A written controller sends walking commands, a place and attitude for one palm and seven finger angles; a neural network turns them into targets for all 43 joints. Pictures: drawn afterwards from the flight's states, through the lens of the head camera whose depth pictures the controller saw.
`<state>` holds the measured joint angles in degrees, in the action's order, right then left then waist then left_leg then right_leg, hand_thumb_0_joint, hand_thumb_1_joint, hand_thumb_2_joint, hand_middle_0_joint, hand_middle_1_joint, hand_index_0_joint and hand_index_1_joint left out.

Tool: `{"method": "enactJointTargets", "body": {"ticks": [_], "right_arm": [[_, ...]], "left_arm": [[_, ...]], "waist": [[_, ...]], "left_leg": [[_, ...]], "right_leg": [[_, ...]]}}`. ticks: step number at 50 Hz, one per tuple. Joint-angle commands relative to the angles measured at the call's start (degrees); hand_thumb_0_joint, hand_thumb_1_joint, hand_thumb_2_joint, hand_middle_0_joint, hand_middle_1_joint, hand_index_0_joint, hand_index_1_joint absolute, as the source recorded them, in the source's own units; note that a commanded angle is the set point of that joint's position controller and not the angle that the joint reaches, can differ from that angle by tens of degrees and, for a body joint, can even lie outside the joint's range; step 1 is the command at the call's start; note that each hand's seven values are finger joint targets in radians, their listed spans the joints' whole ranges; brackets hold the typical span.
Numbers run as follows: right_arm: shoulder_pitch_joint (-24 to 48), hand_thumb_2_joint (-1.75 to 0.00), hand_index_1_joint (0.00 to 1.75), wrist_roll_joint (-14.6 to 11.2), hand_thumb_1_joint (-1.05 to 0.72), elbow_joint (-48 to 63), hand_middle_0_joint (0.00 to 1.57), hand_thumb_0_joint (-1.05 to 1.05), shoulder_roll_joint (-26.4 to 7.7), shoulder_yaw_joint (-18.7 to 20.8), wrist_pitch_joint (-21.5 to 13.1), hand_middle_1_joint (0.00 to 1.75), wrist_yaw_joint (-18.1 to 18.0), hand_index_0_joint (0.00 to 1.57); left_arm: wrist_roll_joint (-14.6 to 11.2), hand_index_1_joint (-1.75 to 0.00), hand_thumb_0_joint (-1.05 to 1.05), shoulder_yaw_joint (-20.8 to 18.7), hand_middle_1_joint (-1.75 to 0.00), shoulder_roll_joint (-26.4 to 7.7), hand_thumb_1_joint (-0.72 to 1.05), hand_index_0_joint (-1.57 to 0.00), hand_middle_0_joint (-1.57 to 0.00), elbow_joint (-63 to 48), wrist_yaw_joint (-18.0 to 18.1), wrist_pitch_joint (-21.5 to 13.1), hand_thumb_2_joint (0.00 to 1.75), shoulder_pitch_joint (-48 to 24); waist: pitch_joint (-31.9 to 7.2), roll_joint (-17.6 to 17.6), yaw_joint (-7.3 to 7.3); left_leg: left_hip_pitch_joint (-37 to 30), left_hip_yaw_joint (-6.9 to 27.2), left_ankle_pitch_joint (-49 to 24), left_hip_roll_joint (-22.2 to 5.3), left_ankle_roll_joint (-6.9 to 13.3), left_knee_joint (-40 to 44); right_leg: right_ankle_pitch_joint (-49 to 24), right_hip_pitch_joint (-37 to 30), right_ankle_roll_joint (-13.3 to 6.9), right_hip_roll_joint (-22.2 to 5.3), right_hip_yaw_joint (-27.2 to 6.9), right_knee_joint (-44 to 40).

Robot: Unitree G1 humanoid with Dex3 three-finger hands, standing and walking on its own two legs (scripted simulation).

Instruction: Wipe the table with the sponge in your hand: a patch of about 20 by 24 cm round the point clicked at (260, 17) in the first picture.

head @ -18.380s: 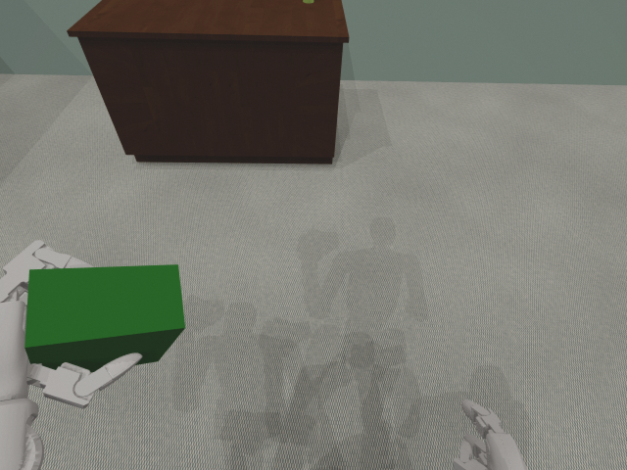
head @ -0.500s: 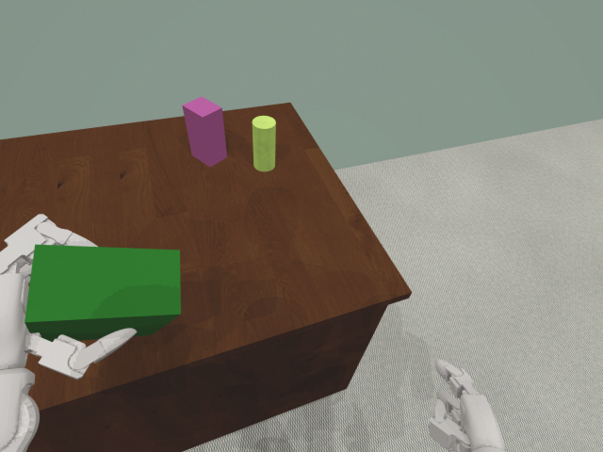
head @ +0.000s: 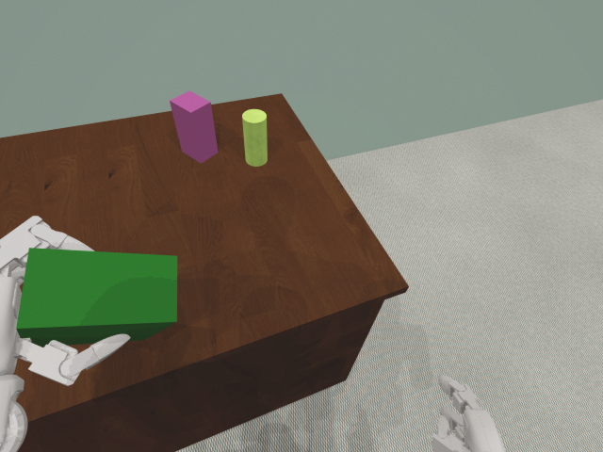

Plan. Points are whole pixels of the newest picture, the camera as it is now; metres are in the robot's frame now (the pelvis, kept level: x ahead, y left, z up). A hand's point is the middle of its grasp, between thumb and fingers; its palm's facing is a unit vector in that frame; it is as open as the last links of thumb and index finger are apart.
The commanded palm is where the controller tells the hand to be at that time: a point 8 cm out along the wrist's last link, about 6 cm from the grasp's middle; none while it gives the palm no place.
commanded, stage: look again from close up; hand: left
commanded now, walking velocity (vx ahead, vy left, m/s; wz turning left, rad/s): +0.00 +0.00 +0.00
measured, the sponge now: (119, 302) +0.23 +0.21 +0.13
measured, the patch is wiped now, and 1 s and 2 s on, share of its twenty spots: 0.00 0.00 0.00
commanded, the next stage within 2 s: turn the palm down, sponge in hand in 0.02 s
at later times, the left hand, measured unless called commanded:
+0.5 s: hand (81, 330) +0.20 +0.24 +0.13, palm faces +0.31 -0.71 -0.63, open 10.4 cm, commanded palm +0.16 +0.28 +0.17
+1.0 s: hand (93, 318) +0.22 +0.24 +0.12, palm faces +0.27 -0.45 -0.85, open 10.4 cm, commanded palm +0.18 +0.25 +0.16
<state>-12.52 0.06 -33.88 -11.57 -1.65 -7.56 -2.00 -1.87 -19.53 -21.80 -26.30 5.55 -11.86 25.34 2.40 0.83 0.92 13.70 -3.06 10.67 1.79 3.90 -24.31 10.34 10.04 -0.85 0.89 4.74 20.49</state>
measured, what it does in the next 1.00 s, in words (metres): shifts its weight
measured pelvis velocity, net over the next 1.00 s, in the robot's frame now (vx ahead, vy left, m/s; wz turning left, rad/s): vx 0.01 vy -0.06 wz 0.02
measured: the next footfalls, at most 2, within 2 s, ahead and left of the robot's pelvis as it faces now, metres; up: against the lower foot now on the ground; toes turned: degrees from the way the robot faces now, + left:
none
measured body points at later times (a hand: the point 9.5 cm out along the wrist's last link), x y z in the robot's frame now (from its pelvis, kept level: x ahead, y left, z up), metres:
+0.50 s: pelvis +0.00 -0.03 -0.01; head +0.01 -0.02 +0.43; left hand +0.18 +0.27 +0.17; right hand +0.21 -0.24 -0.09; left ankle +0.03 +0.07 -0.74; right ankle +0.01 -0.11 -0.74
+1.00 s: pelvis +0.01 -0.06 -0.02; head +0.02 -0.09 +0.43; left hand +0.20 +0.26 +0.17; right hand +0.19 -0.30 -0.12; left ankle +0.03 +0.07 -0.74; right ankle +0.01 -0.11 -0.74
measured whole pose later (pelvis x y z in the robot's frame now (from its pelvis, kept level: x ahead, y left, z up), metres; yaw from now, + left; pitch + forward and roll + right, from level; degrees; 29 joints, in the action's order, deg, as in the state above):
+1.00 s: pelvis +0.01 -0.06 -0.02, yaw +1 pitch +2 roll +0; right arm -11.5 -1.1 -33.9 -16.4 -0.2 -1.0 -4.2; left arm 16.6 -18.7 -34.2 -18.2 4.6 2.4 22.3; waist -1.3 -3.5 3.3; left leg 22.2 -0.3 17.3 -0.9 -0.5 -37.8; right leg 19.7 19.3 -6.0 4.3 5.3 36.8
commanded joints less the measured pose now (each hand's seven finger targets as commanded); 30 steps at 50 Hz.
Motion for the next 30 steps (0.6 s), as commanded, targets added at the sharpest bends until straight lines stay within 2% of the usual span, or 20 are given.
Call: {"method": "enactJointTargets", "body": {"ticks": [1, 2, 5, 6, 7, 8, 9, 10, 11, 13, 15, 16, 17, 19, 21, 22, 24, 26, 27, 30], "right_arm": [[6.43, -0.9, 0.3, -0.49, -0.9, 9.16, 0.2, 0.0, -7.59, 3.33, -3.22, 0.3, -0.92, 0.2], [6.08, -0.9, 0.3, -0.35, -0.9, 9.23, 0.2, 0.0, -7.53, 3.23, -3.1, 0.3, -0.9, 0.2], [5.96, -0.9, 0.3, -0.44, -0.9, 9.37, 0.2, 0.0, -7.62, 3.41, -2.97, 0.3, -0.99, 0.2], [-4.29, -0.9, 0.3, -6.38, -0.9, 16.29, 0.2, 0.0, -12.51, -6.92, -0.39, 0.3, -4.79, 0.2], [6.62, -0.9, 0.3, 1.55, -0.9, 4.74, 0.2, 0.0, -6.89, 3.56, -1.98, 0.3, -3.3, 0.2], [4.26, -0.9, 0.3, 0.91, -0.9, 7.32, 0.2, 0.0, -11.29, 3.96, -2.33, 0.3, 0.02, 0.2], [5.72, -0.9, 0.3, 0.57, -0.9, 7.13, 0.2, 0.0, -12.06, 4.3, -2.42, 0.3, 0.55, 0.2], [7.09, -0.9, 0.3, -0.2, -0.9, 7.31, 0.2, 0.0, -11.52, 3.82, -2.16, 0.3, 0.34, 0.2], [10.0, -0.9, 0.3, -1.39, -0.9, 7.85, 0.2, 0.0, -10.78, 2.37, -1.62, 0.3, 1.5, 0.2], [10.26, -0.9, 0.3, -1.32, -0.9, 8.34, 0.2, 0.0, -11.31, 2.31, -0.57, 0.3, 2.42, 0.2], [11.14, -0.9, 0.3, -0.79, -0.9, 9.18, 0.2, 0.0, -10.74, 2.12, 0.56, 0.3, 2.75, 0.2], [12.2, -0.9, 0.3, -1.02, -0.9, 9.66, 0.2, 0.0, -10.41, 1.99, 0.91, 0.3, 2.91, 0.2], [11.54, -0.9, 0.3, -0.01, -0.9, 9.79, 0.2, 0.0, -10.29, 2.47, 1.01, 0.3, 2.53, 0.2], [11.1, -0.9, 0.3, 0.78, -0.9, 9.07, 0.2, 0.0, -9.92, 2.88, 0.8, 0.3, 1.43, 0.2], [11.02, -0.9, 0.3, 0.87, -0.9, 7.91, 0.2, 0.0, -9.81, 2.87, 0.63, 0.3, 0.84, 0.2], [10.62, -0.9, 0.3, 1.3, -0.9, 7.91, 0.2, 0.0, -8.48, 2.75, 0.34, 0.3, 0.73, 0.2], [9.39, -0.9, 0.3, 1.05, -0.9, 6.07, 0.2, 0.0, -9.19, 3.21, 0.47, 0.3, 0.25, 0.2], [9.82, -0.9, 0.3, 0.41, -0.9, 5.71, 0.2, 0.0, -9.62, 2.81, 0.7, 0.3, -0.19, 0.2], [9.82, -0.9, 0.3, 0.34, -0.9, 5.94, 0.2, 0.0, -9.62, 2.75, 0.8, 0.3, -0.59, 0.2], [10.98, -0.9, 0.3, -0.44, -0.9, 7.09, 0.2, 0.0, -10.16, 2.12, 1.19, 0.3, -2.41, 0.2]], "left_arm": [[-1.07, -1.6, 0.0, -7.17, -1.6, -10.21, 0.1, -1.2, -1.2, -13.06, 1.26, -3.96, 1.3, -4.15], [-1.24, -1.6, 0.0, -5.89, -1.6, -8.61, 0.1, -1.2, -1.2, -12.7, 1.15, -3.91, 1.3, -4.34], [-1.19, -1.6, 0.0, -6.16, -1.6, -9.17, 0.1, -1.2, -1.2, -13.05, 1.27, -3.72, 1.3, -4.74], [0.83, -1.6, 0.0, -20.13, -1.6, -53.4, 0.1, -1.2, -1.2, -34.33, 1.41, -12.13, 1.3, -57.1], [7.11, -1.6, 0.0, -16.4, -1.6, -23.92, 0.1, -1.2, -1.2, -0.62, -0.91, 0.45, 1.3, -39.8], [0.93, -1.6, 0.0, -6.92, -1.6, -17.1, 0.1, -1.2, -1.2, 3.09, -1.47, 4.86, 1.3, -27.08], [-0.52, -1.6, 0.0, -8.8, -1.6, -13.56, 0.1, -1.2, -1.2, -2.34, -3.26, 6.93, 1.3, -24.31], [-2.84, -1.6, 0.0, -8.34, -1.6, -13.83, 0.1, -1.2, -1.2, -2.33, -4.6, 10.02, 1.3, -17.49], [-3.43, -1.6, 0.0, -4.47, -1.6, -8.94, 0.1, -1.2, -1.2, -0.63, -6.03, 13.86, 1.3, -11.79], [0.55, -1.6, 0.0, -2.82, -1.6, -11.2, 0.1, -1.2, -1.2, -6.19, -7.18, 15.97, 1.3, -7.27], [4.14, -1.6, 0.0, -2.49, -1.6, -12.62, 0.1, -1.2, -1.2, -10.4, -6.82, 15.0, 1.3, -5.94], [4.76, -1.6, 0.0, -5.95, -1.6, -15.86, 0.1, -1.2, -1.2, -13.99, -5.91, 13.62, 1.3, -5.84], [5.0, -1.6, 0.0, -7.29, -1.6, -16.6, 0.1, -1.2, -1.2, -15.74, -5.05, 11.07, 1.3, -6.9], [4.61, -1.6, 0.0, -11.37, -1.6, -19.13, 0.1, -1.2, -1.2, -15.74, -2.26, 6.29, 1.3, -8.36], [5.83, -1.6, 0.0, -15.97, -1.6, -24.41, 0.1, -1.2, -1.2, -16.55, 1.2, 3.05, 1.3, -12.21], [6.73, -1.6, 0.0, -13.18, -1.6, -21.05, 0.1, -1.2, -1.2, -14.98, 2.46, 2.04, 1.3, -13.82], [7.92, -1.6, 0.0, -11.32, -1.6, -19.5, 0.1, -1.2, -1.2, -8.8, 3.87, 2.11, 1.3, -13.92], [9.28, -1.6, 0.0, -9.47, -1.6, -20.79, 0.1, -1.2, -1.2, -5.6, 3.46, 4.43, 1.3, -17.68], [9.78, -1.6, 0.0, -6.6, -1.6, -19.19, 0.1, -1.2, -1.2, -3.44, 2.57, 5.91, 1.3, -18.47], [11.91, -1.6, 0.0, -2.53, -1.6, -20.82, 0.1, -1.2, -1.2, -0.13, -0.54, 10.44, 1.3, -20.99]], "waist": [[-9.43, -5.08, 0.2], [-9.24, -4.72, 0.13], [-9.42, -4.51, 0.22], [-8.48, -19.3, -4.1], [-14.23, -16.05, 2.38], [-13.33, -11.94, 0.55], [-16.93, -9.01, 2.19], [-17.01, -8.94, 4.03], [-13.91, -6.63, 3.8], [-9.73, -4.97, 3.92], [-7.9, -3.57, 2.71], [-9.43, -4.44, 2.75], [-11.74, -3.7, 2.54], [-12.63, -2.71, 1.87], [-12.59, -6.45, 2.03], [-12.94, -7.59, 1.78], [-10.46, -9.26, 0.35], [-9.39, -11.11, -0.17], [-9.54, -10.58, -0.35], [-8.74, -6.85, 0.14]], "left_leg": [[-2.68, 8.73, -4.88, -6.62, -3.75, 5.2], [-2.45, 8.81, -4.97, -6.68, -3.72, 5.3], [-2.47, 8.9, -5.66, -6.71, -3.67, 5.1], [13.3, 12.01, 11.39, -6.63, -0.49, 6.45], [-6.42, 7.02, -2.98, -4.31, -6.14, 1.88], [-10.28, 10.36, -14.85, -4.51, -8.16, 2.04], [-15.21, 8.52, -16.97, -5.18, -7.13, 0.27], [-14.85, 7.11, -19.23, -4.46, -6.52, -0.03], [-13.04, 6.71, -17.95, -4.6, -6.6, 0.33], [-8.55, 6.02, -18.38, -4.56, -5.37, 0.16], [-6.63, 5.68, -14.52, -4.17, -4.16, -0.59], [-6.99, 5.47, -13.23, -4.06, -4.01, -0.92], [-6.87, 5.63, -12.84, -3.67, -4.04, -1.84], [-5.42, 5.67, -7.56, -3.17, -3.54, -2.8], [-3.97, 5.85, -2.19, -2.89, -3.34, -3.32], [-3.13, 5.88, -1.4, -2.24, -3.25, -4.01], [-1.6, 5.77, 2.03, -2.02, -2.97, -5.16], [-0.45, 5.42, 5.23, -1.51, -2.57, -5.41], [0.05, 5.38, 6.36, -1.27, -2.34, -5.36], [1.41, 4.45, 7.82, -0.6, -1.6, -5.09]], "right_leg": [[-5.73, -3.49, -0.5, -4.33, -6.09, -1.64], [-5.79, -3.71, -0.56, -4.45, -6.04, -1.71], [-6.34, -4.08, -0.57, -4.56, -6.25, -1.53], [4.38, -11.58, 3.6, 1.24, -5.18, 8.43], [2.09, 1.67, -1.81, 1.49, -1.96, 10.17], [1.7, 7.45, -2.1, 1.29, 0.5, 8.88], [-0.22, 8.26, -1.47, 1.48, -0.73, 7.0], [-2.42, 4.97, -1.53, 0.87, -0.39, 6.26], [-2.04, 5.05, -1.59, 1.55, 0.25, 6.06], [-6.04, 4.49, -1.26, 0.91, 1.16, 5.61], [-5.09, 5.43, -1.02, 1.11, 0.97, 5.9], [-4.3, 5.23, -1.1, 1.89, 0.51, 6.37], [-4.02, 5.48, -0.99, 1.74, 0.71, 7.14], [-1.23, 7.26, -0.42, 2.1, 0.35, 7.82], [2.03, 8.94, -0.63, 2.38, -0.61, 8.0], [2.79, 9.0, -0.74, 1.72, -0.47, 8.28], [4.31, 11.8, -0.41, 1.16, -0.92, 8.24], [6.11, 12.43, -0.58, 0.7, -1.79, 7.63], [6.75, 12.07, -0.39, 0.15, -2.0, 7.24], [9.98, 10.76, 0.2, -0.61, -3.73, 5.08]]}}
